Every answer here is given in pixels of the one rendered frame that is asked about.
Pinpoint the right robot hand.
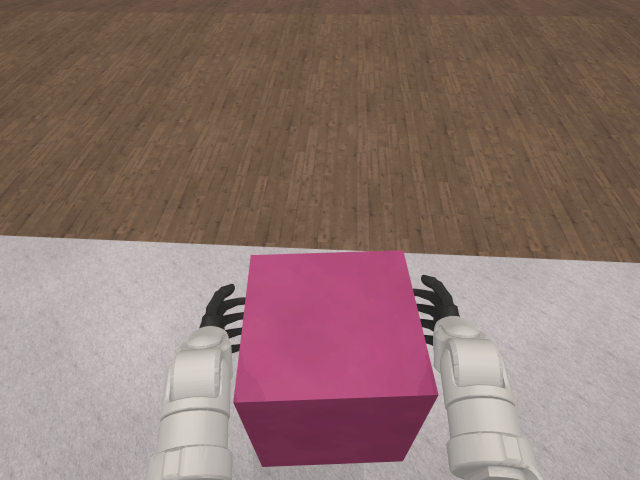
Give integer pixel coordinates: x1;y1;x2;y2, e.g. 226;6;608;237
413;275;460;346

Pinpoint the right robot forearm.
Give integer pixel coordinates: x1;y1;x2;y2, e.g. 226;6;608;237
433;316;543;480

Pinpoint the left robot hand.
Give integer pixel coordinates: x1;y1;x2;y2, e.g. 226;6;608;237
199;284;246;353

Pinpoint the left robot forearm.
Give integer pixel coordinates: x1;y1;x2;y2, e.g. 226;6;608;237
146;326;233;480

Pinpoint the carton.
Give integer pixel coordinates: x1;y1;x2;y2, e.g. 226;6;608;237
233;250;439;467

